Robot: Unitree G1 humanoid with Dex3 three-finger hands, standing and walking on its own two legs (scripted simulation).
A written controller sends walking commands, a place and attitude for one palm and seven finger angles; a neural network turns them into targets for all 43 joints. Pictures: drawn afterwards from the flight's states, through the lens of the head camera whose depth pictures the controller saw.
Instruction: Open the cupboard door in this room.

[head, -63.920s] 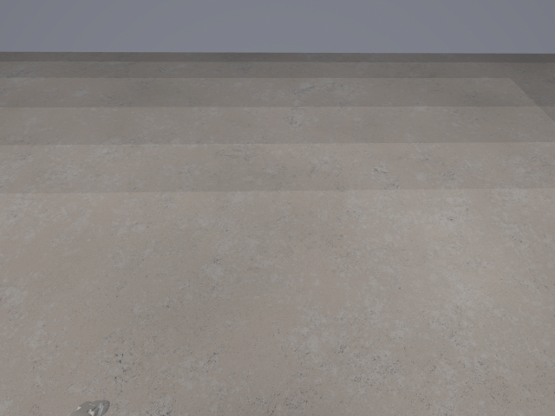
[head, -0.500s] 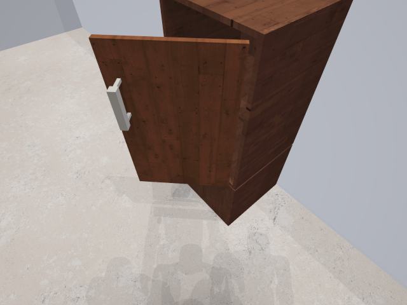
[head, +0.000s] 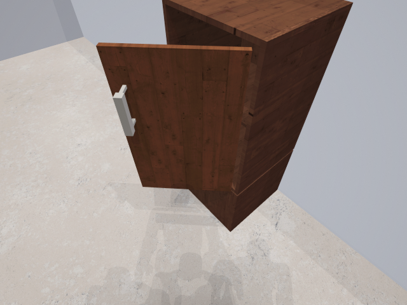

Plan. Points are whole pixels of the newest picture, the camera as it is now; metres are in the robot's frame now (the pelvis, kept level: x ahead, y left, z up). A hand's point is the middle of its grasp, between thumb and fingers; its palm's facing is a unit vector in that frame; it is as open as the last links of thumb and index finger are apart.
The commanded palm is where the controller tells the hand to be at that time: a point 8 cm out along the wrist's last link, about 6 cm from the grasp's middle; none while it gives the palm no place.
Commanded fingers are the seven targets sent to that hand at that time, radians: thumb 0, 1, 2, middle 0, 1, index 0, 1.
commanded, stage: shuffle to correct the standing spot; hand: left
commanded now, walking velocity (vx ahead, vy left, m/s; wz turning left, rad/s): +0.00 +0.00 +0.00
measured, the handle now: (126, 110) +0.58 +0.25 +0.04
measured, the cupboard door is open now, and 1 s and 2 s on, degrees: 45 45 45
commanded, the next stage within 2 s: come to a stop and stand still in 0.16 s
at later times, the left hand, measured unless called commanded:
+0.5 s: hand out of the picture +0.02 +0.23 -0.18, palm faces +0.04 -0.98 -0.21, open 7.4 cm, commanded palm none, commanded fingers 0.00 0.90 0.90 -0.20 -0.30 -0.20 -0.30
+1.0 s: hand out of the picture +0.13 +0.20 -0.17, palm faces -0.06 -0.98 -0.18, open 7.4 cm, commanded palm none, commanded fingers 0.00 0.90 0.90 -0.20 -0.30 -0.20 -0.30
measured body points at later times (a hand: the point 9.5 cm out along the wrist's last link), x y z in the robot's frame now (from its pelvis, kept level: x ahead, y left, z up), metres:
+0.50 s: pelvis +0.03 +0.06 +0.00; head +0.07 +0.07 +0.44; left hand +0.02 +0.29 -0.17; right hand +0.07 -0.18 -0.15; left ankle -0.01 +0.11 -0.74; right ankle -0.02 -0.10 -0.70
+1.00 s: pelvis +0.04 +0.04 -0.01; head +0.08 +0.04 +0.44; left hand +0.14 +0.25 -0.16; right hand +0.03 -0.18 -0.17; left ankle -0.01 +0.11 -0.74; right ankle +0.02 -0.09 -0.74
